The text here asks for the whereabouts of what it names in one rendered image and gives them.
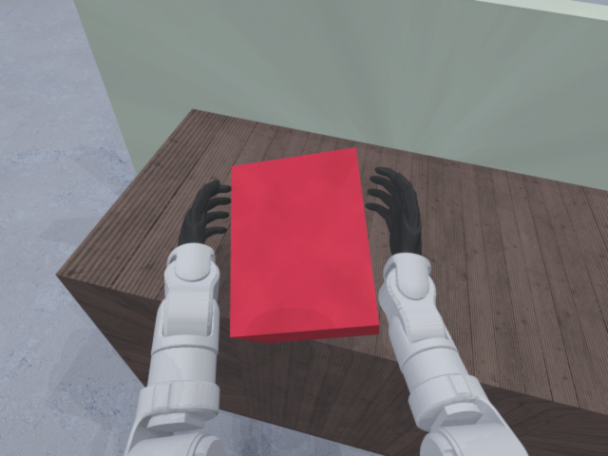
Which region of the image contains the right robot upper arm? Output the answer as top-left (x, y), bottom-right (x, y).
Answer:
top-left (420, 423), bottom-right (527, 456)

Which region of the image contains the right robot hand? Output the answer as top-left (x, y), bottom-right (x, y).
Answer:
top-left (365, 167), bottom-right (422, 256)

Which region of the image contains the pedestal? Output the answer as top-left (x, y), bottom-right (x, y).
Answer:
top-left (56, 109), bottom-right (608, 456)

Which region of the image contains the left robot forearm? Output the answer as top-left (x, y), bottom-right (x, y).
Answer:
top-left (124, 243), bottom-right (219, 456)

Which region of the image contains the left robot hand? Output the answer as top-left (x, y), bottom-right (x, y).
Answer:
top-left (178, 180), bottom-right (231, 247)

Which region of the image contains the carton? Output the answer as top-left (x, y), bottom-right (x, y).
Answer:
top-left (230, 147), bottom-right (379, 343)

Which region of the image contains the right robot forearm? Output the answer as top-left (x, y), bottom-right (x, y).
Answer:
top-left (378, 253), bottom-right (528, 456)

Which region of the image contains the left robot upper arm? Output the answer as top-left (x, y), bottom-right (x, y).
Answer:
top-left (127, 432), bottom-right (226, 456)

